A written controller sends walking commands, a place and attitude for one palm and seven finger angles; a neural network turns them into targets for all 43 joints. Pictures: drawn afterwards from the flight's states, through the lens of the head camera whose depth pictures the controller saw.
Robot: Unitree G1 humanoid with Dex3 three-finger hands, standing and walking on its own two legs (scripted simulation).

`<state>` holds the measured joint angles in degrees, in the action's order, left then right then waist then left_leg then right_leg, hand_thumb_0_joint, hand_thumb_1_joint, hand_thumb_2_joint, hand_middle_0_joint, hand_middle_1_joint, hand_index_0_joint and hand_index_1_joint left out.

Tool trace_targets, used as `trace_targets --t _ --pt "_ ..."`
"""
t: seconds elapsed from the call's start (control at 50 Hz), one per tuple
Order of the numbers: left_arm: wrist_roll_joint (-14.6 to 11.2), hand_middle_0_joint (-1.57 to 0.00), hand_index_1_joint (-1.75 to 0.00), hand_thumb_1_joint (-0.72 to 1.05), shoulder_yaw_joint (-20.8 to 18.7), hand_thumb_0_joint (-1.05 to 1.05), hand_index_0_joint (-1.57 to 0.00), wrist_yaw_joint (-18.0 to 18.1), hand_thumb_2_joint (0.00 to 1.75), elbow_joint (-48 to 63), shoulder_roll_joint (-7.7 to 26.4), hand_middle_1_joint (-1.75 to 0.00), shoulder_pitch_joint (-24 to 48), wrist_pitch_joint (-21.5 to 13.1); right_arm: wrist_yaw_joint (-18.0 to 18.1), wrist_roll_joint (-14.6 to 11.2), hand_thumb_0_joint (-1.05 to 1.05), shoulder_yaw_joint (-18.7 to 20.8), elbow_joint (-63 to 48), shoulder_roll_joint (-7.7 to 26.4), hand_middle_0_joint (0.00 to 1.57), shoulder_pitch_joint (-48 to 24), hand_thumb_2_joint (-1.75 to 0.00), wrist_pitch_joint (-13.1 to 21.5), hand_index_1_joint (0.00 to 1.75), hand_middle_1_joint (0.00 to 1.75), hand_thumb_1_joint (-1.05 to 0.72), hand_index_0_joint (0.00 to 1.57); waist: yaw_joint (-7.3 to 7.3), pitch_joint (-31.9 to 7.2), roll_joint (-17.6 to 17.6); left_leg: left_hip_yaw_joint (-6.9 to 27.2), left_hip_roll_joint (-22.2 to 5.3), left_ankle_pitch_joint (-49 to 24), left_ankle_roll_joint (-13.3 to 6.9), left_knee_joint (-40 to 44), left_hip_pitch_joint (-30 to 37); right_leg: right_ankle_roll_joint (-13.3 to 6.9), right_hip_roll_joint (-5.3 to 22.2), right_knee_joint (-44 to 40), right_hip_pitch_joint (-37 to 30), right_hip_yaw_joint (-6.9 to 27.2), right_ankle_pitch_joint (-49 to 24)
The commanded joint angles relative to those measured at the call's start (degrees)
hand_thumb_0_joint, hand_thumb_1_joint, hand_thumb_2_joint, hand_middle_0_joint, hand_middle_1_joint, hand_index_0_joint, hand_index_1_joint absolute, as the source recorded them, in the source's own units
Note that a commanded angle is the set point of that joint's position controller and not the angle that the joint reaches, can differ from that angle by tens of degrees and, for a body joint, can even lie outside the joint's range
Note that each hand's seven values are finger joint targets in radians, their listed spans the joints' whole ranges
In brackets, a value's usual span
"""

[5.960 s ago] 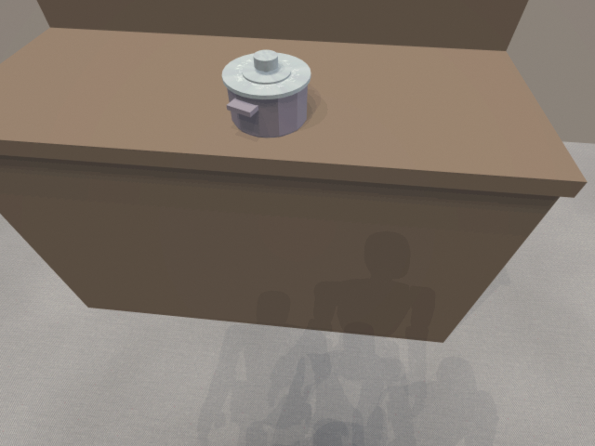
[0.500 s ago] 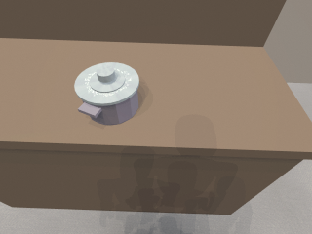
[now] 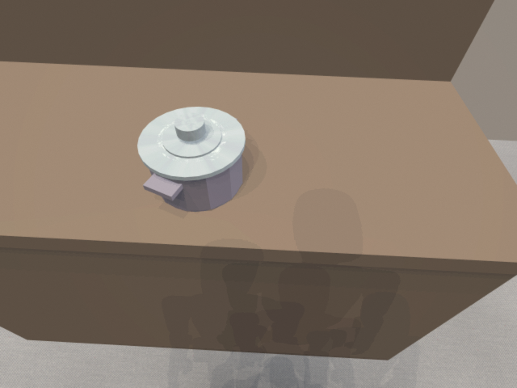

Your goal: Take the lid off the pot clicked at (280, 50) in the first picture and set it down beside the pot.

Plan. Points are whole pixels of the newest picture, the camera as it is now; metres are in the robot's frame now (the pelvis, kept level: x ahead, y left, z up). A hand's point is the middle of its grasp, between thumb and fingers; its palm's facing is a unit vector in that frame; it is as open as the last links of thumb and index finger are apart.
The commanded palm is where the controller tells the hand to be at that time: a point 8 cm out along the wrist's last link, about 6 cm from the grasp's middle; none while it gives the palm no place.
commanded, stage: look again from close up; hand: left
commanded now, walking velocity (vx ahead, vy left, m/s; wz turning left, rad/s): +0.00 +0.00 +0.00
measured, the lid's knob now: (190, 126) +0.46 +0.15 +0.16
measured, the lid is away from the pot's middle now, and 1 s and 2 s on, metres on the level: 0.00 0.00 0.00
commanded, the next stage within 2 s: lift the closed hand beside the body in 0.08 s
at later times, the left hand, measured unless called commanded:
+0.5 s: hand (140, 365) +0.15 +0.18 -0.02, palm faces +0.20 -0.94 -0.27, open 5.4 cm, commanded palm +0.09 +0.23 +0.01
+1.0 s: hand (98, 333) +0.16 +0.20 +0.09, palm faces +0.33 -0.84 -0.44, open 3.1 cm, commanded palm +0.11 +0.24 +0.12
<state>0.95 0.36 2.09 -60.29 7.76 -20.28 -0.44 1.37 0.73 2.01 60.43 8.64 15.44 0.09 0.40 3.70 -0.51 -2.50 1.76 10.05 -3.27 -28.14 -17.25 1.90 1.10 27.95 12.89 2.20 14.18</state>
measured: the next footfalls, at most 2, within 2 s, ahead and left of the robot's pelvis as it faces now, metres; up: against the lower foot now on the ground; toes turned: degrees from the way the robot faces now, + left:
none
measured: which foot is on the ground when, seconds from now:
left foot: down 0.00-1.00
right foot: down 0.00-1.00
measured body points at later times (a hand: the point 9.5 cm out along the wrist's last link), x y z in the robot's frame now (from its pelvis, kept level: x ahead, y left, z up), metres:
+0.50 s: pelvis +0.02 -0.01 +0.00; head -0.01 -0.02 +0.45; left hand +0.14 +0.23 +0.00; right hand +0.23 -0.24 -0.05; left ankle +0.06 +0.08 -0.74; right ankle +0.01 -0.15 -0.74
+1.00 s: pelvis +0.04 -0.04 +0.00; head +0.03 -0.06 +0.45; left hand +0.14 +0.25 +0.11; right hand +0.24 -0.23 -0.08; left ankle +0.06 +0.08 -0.74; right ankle +0.01 -0.15 -0.74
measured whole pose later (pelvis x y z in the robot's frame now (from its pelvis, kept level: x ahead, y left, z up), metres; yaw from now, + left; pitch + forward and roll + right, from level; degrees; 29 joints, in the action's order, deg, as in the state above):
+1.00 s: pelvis +0.04 -0.04 +0.00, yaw +2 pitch -3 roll -1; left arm -1.6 -11.9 3.8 21.0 17.1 -41.3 -5.3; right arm 4.4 -0.6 -0.5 35.9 9.7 11.5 9.3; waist 3.9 0.6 -3.7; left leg 1.2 -0.1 12.6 -0.2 -26.7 -11.0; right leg -0.8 -1.0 24.1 4.7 -1.3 16.3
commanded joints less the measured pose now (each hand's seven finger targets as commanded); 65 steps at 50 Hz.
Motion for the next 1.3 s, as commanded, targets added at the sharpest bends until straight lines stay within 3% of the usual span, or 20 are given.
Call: trace_targets --t 0.0,0.14,0.16,0.18,0.2,0.22,0.26,0.3,0.32,0.36,0.42,0.44,0.58,0.66,0.82,0.84,0.92,0.94,1.02,1.28 --pt "0.1 -0.20 -0.30 0.90 -0.9 0.00 -0.20 0.5 0.90 1.3 5.1 -0.30 -5.2 -1.0 -0.3 -0.2 0.00 0.2 -1.8 4.1 0.20 3.6 -0.90 1.2 0.30 0.30 -0.90 0.20 -0.30 0.9 -0.4 9.7 -7.6 6.9 0.7 8.0 2.6 -4.4 3.8 -5.4 4.0 4.2 1.4" --pt "0.1 -0.20 -0.30 0.90 -0.9 0.00 -0.20 0.5 0.90 1.2 5.4 -0.30 -4.8 -0.8 -0.3 -0.2 0.00 0.2 -1.2 4.3 0.20 3.9 -0.90 1.3 0.30 0.30 -0.90 0.20 -0.06 0.5 -0.3 10.0 -7.9 7.2 0.5 8.8 2.6 -4.1 3.7 -5.1 3.3 3.6 1.3" --pt "1.0 -0.20 -0.30 0.90 -1.2 0.00 -0.20 2.1 0.90 -0.4 7.8 -0.30 -7.2 -1.7 -0.6 -0.6 0.00 0.1 -5.4 7.9 0.20 -2.7 -0.90 1.4 0.30 0.30 -0.90 0.20 2.13 -4.3 9.7 5.8 -6.6 2.8 2.2 -2.8 2.0 -3.2 4.7 -7.3 -1.1 3.3 -5.9" --pt "-5.6 -0.24 -0.35 0.90 1.0 0.00 -0.24 3.2 0.90 73.7 14.7 -0.35 31.9 -11.6 0.0 -4.9 0.00 -0.4 -23.7 13.8 0.20 -0.8 -0.90 11.4 0.30 0.30 -0.90 0.20 -1.54 -29.0 0.6 6.8 -2.2 4.1 2.7 5.9 14.7 -3.3 1.2 -3.1 -3.1 -1.5 -1.2" --pt "-1.2 -0.29 -0.40 0.90 -1.2 0.00 -0.29 7.2 0.90 64.9 15.4 -0.40 9.5 -8.0 2.8 -4.8 0.00 -1.7 -20.7 11.6 0.20 -5.1 -0.90 15.7 0.30 0.30 -0.90 0.20 0.72 -30.2 -12.5 7.1 -4.5 8.0 3.0 7.3 18.9 -4.6 -0.3 0.7 0.9 -2.6 1.0" --pt "-2.3 -0.33 -0.44 0.90 1.3 0.00 -0.33 9.8 0.90 60.2 8.4 -0.44 -4.5 -1.7 2.4 -5.5 0.00 -1.6 -20.1 9.9 0.20 -7.6 -0.90 16.4 0.30 0.30 -0.90 0.20 1.63 -16.8 -14.1 9.7 -4.0 14.4 5.4 10.3 11.0 -3.9 -0.4 0.0 3.0 -4.6 2.4" --pt "-0.9 -0.42 -0.54 0.90 5.5 0.00 -0.42 8.6 0.90 52.2 0.6 -0.54 -11.8 0.7 1.2 -4.0 0.00 -1.8 -20.4 9.4 0.20 -8.7 -0.90 17.1 0.30 0.30 -0.90 0.20 0.69 -0.3 -6.0 10.5 -3.5 17.4 3.8 12.2 5.2 -3.6 -0.5 -4.0 3.1 -5.5 3.3" --pt "-0.2 -0.51 -0.64 0.90 2.5 0.00 -0.51 6.5 0.90 45.2 1.5 -0.64 -17.5 0.7 -0.2 -3.2 0.00 0.2 -23.3 10.0 0.20 -9.0 -0.90 15.7 0.30 0.30 -0.90 0.20 1.42 4.0 5.1 9.4 -3.8 13.9 3.2 10.9 1.5 -3.5 -1.0 -5.3 3.7 -6.5 4.3" --pt "-0.5 -0.55 -0.68 0.90 -3.6 0.00 -0.55 6.0 0.90 45.2 5.4 -0.68 -25.6 -0.2 -0.5 -3.3 0.00 1.6 -24.9 10.1 0.20 -10.4 -0.90 14.8 0.30 0.30 -0.90 0.20 3.56 2.0 6.8 7.7 -4.0 9.5 3.5 9.9 1.4 -3.9 -0.8 -6.0 1.2 -6.7 3.3" --pt "-1.2 -0.64 -0.78 0.90 -5.3 0.00 -0.64 4.2 0.90 57.8 7.3 -0.78 -28.3 -2.4 -1.2 -3.1 0.00 1.5 -29.9 9.1 0.20 -11.3 -0.90 14.3 0.30 0.30 -0.90 0.20 4.52 -0.7 5.4 5.8 -3.1 4.3 4.0 9.2 2.4 -3.9 -0.7 -5.0 -1.4 -6.0 1.5" --pt "-1.3 -0.77 -0.92 0.90 -9.8 0.00 -0.77 3.8 0.90 69.0 12.0 -0.92 -23.6 -4.7 -0.8 -2.7 0.00 1.2 -34.0 8.9 0.20 -12.3 -0.90 13.3 0.30 0.30 -0.90 0.20 3.25 1.0 -1.7 4.4 -3.0 5.4 3.8 8.3 2.9 -3.8 -0.6 -6.0 0.4 -5.5 0.6" --pt "-1.4 -0.82 -0.97 0.90 -7.9 0.00 -0.82 3.4 0.90 69.4 9.8 -0.97 -22.6 -5.0 -0.5 -2.6 0.00 0.7 -35.0 8.5 0.20 -11.9 -0.90 12.8 0.30 0.30 -0.90 0.20 2.44 2.0 -1.1 4.0 -2.8 5.3 3.6 7.9 2.6 -3.6 -0.7 -6.4 1.9 -5.5 0.5" --pt "-1.9 -1.12 -1.31 0.90 -9.6 0.00 -1.12 3.0 0.90 85.1 13.0 -1.31 -18.9 -7.4 1.7 -1.3 0.00 -0.1 -38.2 8.8 0.20 -10.0 -0.90 12.8 0.30 0.30 -0.90 0.20 1.78 -5.6 -6.6 2.9 -2.0 0.5 2.1 4.0 9.0 -3.1 -0.4 -7.7 1.9 -4.3 -1.4" --pt "-2.2 -1.30 -1.50 0.90 -11.0 0.00 -1.30 3.2 0.90 86.4 13.5 -1.50 -20.0 -7.1 2.6 -1.3 0.00 -0.2 -37.3 8.7 0.20 -10.8 -0.90 12.9 0.30 0.30 -0.90 0.20 2.04 -5.2 -2.2 2.8 -1.9 -0.4 1.7 3.3 10.1 -2.7 -0.4 -8.8 1.9 -4.5 -1.0" --pt "-2.4 -1.30 -1.50 0.90 -18.6 0.00 -1.30 3.3 0.90 90.3 18.4 -1.50 -22.4 -7.8 3.4 -1.5 0.00 0.0 -35.1 7.8 0.20 -14.0 -0.90 13.1 0.30 0.30 -0.90 0.20 4.07 -4.0 -1.2 2.5 -1.8 -1.9 1.5 3.7 11.4 -2.5 -0.5 -10.7 0.9 -3.9 -1.5" --pt "-2.6 -1.30 -1.50 0.90 -16.4 0.00 -1.30 3.0 0.90 90.0 15.9 -1.50 -22.8 -7.9 3.3 -1.4 0.00 -0.4 -35.1 7.0 0.20 -13.7 -0.90 13.1 0.30 0.30 -0.90 0.20 3.49 -3.7 -0.2 2.6 -1.6 -2.4 1.4 4.0 11.0 -2.4 -0.5 -10.5 0.6 -4.4 -2.3" --pt "-2.6 -1.30 -1.50 0.90 -19.9 0.00 -1.30 2.9 0.90 92.0 18.5 -1.50 -22.5 -8.2 3.5 -1.5 0.00 -0.1 -34.8 7.4 0.20 -14.6 -0.90 13.1 0.30 0.30 -0.90 0.20 4.18 -4.0 -0.9 2.2 -1.9 -4.1 1.5 3.8 12.5 -2.2 -0.7 -10.9 0.5 -3.9 -4.2" --pt "-2.7 -1.30 -1.50 0.90 -16.9 0.00 -1.30 2.3 0.90 91.7 15.1 -1.50 -23.4 -8.3 3.3 -1.4 0.00 -0.5 -34.9 6.6 0.20 -14.3 -0.90 13.0 0.30 0.30 -0.90 0.20 3.55 -3.4 -0.6 2.2 -1.8 -4.6 1.4 4.0 12.0 -2.1 -0.6 -10.2 0.0 -4.5 -5.1" --pt "-2.7 -1.30 -1.50 0.90 -21.5 0.00 -1.30 2.8 0.90 95.7 20.2 -1.50 -20.3 -8.6 3.5 -1.5 0.00 -0.3 -35.4 7.7 0.20 -14.8 -0.90 13.1 0.30 0.30 -0.90 0.20 4.35 -4.6 -2.4 2.0 -2.1 -5.5 1.4 3.8 13.1 -2.0 -0.6 -10.4 -0.3 -3.9 -6.1" --pt "-3.3 -1.30 -1.50 0.90 -21.8 0.00 -1.30 2.9 0.90 98.4 19.2 -1.50 -20.3 -8.8 3.0 -1.6 0.00 -0.5 -35.2 7.4 0.20 -14.0 -0.90 12.8 0.30 0.30 -0.90 0.20 4.27 -5.4 -2.0 2.7 -2.7 -8.7 1.9 4.3 13.6 -2.2 -0.9 -8.9 -1.9 -4.9 -9.2"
